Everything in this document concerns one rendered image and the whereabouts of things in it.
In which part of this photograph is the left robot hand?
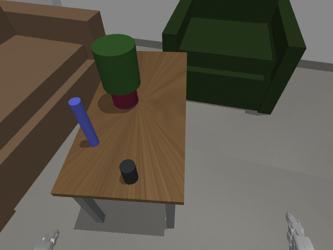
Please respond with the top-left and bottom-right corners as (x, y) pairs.
(33, 230), (59, 250)

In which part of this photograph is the right robot hand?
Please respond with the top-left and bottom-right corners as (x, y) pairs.
(286, 212), (315, 250)

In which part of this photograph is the potted plant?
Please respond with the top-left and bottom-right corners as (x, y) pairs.
(91, 34), (140, 109)

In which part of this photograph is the coffee table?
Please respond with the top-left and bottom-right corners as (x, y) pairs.
(51, 51), (187, 229)

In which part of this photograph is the sofa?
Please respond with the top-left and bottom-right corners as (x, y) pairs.
(0, 0), (106, 232)

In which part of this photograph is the armchair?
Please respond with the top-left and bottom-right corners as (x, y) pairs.
(162, 0), (306, 115)

